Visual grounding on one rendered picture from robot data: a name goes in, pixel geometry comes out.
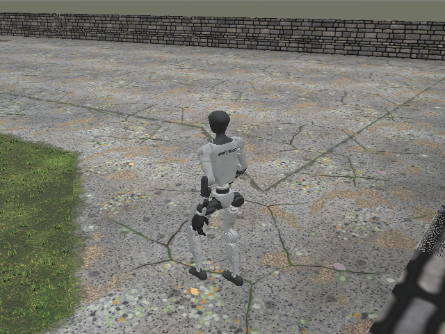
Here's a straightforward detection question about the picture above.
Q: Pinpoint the robot left forearm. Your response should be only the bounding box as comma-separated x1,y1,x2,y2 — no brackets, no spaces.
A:
196,176,212,216

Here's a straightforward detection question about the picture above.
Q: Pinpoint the left robot upper arm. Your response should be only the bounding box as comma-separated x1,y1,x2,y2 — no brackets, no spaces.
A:
197,143,215,186

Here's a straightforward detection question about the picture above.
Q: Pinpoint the robot right forearm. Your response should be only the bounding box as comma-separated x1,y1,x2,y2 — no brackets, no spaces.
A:
234,169,246,179

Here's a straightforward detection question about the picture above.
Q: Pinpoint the robot left thigh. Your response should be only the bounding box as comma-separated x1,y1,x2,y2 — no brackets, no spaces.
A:
188,199,218,237

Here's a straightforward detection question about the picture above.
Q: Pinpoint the right robot upper arm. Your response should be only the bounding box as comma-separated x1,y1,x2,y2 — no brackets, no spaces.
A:
231,136,248,171

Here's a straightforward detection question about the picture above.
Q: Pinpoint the left robot hand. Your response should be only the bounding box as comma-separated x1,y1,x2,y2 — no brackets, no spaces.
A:
191,214,209,236

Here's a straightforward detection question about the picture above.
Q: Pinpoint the robot torso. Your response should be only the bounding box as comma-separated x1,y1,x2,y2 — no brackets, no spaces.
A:
209,135,238,210

